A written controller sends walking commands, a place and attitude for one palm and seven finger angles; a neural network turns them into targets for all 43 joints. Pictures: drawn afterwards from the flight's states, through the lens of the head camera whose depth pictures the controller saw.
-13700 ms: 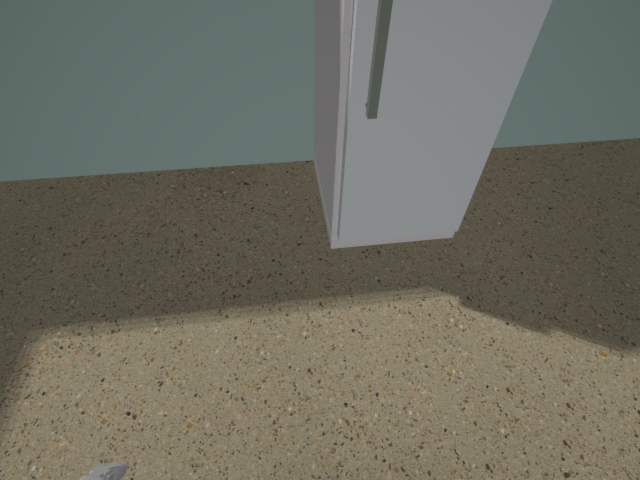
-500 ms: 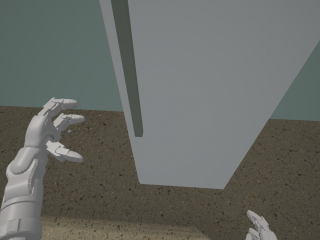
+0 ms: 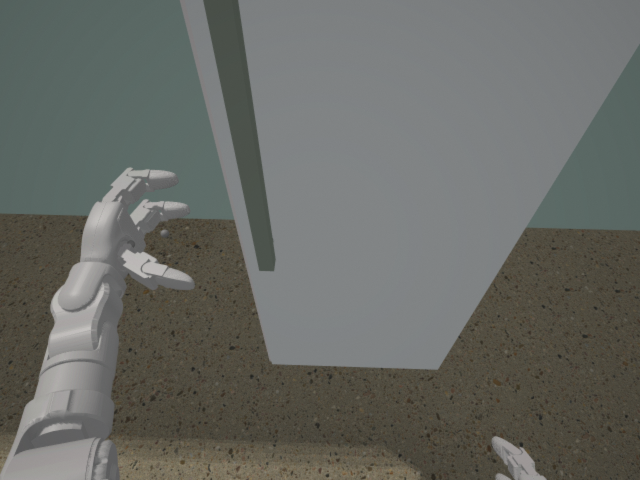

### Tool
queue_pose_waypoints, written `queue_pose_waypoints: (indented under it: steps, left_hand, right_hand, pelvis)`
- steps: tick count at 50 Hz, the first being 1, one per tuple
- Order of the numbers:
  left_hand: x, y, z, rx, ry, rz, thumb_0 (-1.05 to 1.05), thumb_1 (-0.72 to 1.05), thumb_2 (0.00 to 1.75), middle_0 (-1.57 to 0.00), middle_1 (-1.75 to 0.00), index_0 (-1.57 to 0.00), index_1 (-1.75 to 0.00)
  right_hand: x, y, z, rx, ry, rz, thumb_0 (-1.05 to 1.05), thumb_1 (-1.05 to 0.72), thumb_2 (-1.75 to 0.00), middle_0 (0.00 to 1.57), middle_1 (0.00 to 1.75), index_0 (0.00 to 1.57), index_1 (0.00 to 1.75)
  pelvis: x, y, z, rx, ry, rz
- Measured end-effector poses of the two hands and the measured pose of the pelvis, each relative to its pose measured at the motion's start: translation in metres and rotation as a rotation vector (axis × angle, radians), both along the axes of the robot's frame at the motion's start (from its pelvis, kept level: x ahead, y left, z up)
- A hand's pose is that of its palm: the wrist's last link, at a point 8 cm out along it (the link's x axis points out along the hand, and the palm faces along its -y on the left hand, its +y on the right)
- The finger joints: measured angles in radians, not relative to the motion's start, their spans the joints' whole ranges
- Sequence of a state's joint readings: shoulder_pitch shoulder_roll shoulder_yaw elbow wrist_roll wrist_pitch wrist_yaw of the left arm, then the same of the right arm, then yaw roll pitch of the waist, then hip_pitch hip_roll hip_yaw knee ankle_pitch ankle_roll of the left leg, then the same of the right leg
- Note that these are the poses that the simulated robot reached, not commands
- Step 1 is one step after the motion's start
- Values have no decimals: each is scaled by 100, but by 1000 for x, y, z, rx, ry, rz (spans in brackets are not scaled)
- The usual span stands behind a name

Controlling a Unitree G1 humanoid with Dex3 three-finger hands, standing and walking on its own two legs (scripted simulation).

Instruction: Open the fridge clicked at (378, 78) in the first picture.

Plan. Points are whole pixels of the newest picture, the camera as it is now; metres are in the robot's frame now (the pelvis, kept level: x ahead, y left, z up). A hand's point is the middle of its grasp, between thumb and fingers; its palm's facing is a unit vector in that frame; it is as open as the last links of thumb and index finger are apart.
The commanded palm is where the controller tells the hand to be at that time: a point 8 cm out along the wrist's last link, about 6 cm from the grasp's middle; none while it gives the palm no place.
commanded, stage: move the hooked fingers beside the handle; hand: left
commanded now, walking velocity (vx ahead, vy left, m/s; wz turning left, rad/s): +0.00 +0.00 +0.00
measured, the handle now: (252, 152) +0.50 +0.11 +0.15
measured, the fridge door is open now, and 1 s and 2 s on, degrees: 0 0 0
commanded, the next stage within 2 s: feel for the door with the fingertips in 1.26 s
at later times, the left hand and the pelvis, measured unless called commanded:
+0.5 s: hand (204, 202) +0.44 +0.18 +0.11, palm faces -0.01 -1.00 +0.00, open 14.0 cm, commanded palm +0.41 +0.23 +0.10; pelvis +0.00 +0.00 -0.01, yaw -1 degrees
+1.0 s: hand (203, 209) +0.43 +0.18 +0.10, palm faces -0.01 -1.00 +0.01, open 14.0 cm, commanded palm +0.40 +0.23 +0.10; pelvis +0.00 +0.00 -0.01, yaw +0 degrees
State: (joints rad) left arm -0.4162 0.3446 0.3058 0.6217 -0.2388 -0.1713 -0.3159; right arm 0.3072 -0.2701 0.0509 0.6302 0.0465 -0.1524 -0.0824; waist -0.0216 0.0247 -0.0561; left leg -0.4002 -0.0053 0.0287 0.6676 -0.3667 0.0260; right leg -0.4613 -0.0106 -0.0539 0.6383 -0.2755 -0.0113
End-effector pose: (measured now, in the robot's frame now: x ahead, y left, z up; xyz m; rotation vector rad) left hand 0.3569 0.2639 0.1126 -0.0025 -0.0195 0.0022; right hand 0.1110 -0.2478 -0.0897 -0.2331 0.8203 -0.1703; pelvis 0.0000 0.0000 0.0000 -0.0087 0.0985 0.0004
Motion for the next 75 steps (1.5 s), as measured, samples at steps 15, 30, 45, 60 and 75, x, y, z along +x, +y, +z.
queue_pose_waypoints:
  steps: [15,30,45,60,75]
  left_hand:
    - [40,-19,-7,4,31,-7,-1,-51,30,-30,-120,-30,-120]
    - [65,-37,-9,-2,7,-12,-1,-50,30,-30,-120,-30,-120]
    - [48,-25,-11,4,15,-3,-1,-51,30,-30,-120,-30,-120]
    - [61,-31,-15,-2,26,-2,-1,-50,30,-30,-120,-30,-120]
    - [61,-48,-17,3,21,-18,-1,-51,30,-30,-120,-30,-120]
  right_hand:
    - [-35,-6,-12,-3,124,-41,1,-90,-90,20,30,20,30]
    - [-70,-8,-21,19,233,-100,1,-91,-90,20,30,20,30]
    - [-47,-7,-17,7,186,-65,1,-91,-90,20,30,20,30]
    - [-40,-3,-17,17,168,-54,1,-91,-90,20,30,20,30]
    - [-54,-4,-23,18,219,-70,1,-91,-90,20,30,20,30]
  pelvis:
    - [-4,1,-4,0,35,-4]
    - [0,2,-7,3,74,-29]
    - [-2,1,-6,-5,56,-10]
    - [-2,2,-9,-1,72,-18]
    - [-1,2,-8,-3,73,-11]
